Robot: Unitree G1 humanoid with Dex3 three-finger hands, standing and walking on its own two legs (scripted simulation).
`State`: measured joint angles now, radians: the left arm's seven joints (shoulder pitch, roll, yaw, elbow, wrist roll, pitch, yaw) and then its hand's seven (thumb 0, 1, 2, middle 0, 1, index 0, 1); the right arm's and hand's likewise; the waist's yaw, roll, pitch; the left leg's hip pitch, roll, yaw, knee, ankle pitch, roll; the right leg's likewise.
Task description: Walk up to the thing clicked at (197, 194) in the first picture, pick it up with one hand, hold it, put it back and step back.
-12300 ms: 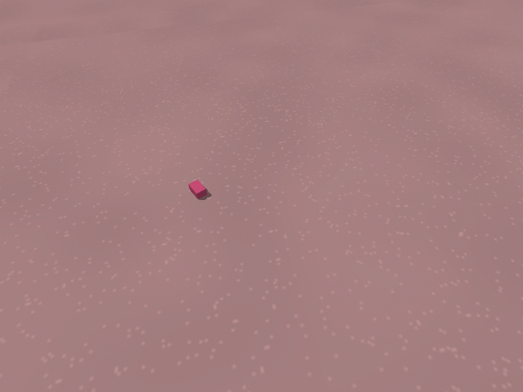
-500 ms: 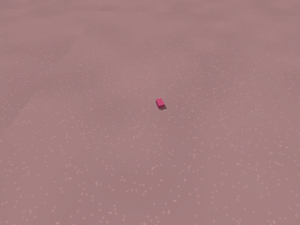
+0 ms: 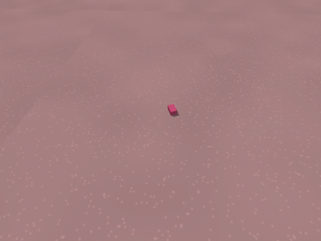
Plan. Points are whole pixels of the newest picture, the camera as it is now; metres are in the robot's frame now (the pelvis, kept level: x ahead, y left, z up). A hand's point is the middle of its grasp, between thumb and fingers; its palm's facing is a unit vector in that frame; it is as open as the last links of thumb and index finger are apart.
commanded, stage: stand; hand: left
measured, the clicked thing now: (172, 109) +1.29 -0.04 -0.76
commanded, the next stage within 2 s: walk up in 1.14 s
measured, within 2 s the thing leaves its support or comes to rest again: neither
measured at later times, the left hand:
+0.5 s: hand out of the picture +0.08 +0.25 -0.16, palm faces -0.03 -0.94 -0.35, open 7.4 cm
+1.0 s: hand out of the picture +0.08 +0.25 -0.16, palm faces -0.03 -0.94 -0.35, open 7.4 cm
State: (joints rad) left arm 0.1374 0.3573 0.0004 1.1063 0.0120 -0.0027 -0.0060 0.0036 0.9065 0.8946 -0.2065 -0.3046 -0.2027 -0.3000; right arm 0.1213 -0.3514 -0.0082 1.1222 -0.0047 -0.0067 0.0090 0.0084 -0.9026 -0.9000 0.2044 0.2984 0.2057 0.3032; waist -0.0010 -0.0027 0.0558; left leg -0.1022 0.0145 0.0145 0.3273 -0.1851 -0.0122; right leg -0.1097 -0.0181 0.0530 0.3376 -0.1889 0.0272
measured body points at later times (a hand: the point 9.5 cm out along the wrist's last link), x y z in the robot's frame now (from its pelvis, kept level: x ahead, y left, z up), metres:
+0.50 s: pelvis +0.00 +0.00 +0.00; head +0.02 +0.00 +0.45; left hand +0.08 +0.30 -0.13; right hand +0.08 -0.30 -0.13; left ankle +0.00 +0.13 -0.75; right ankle +0.00 -0.14 -0.75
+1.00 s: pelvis +0.01 +0.00 +0.00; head +0.02 +0.00 +0.45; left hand +0.08 +0.30 -0.13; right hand +0.08 -0.30 -0.13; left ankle +0.00 +0.13 -0.75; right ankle +0.00 -0.14 -0.75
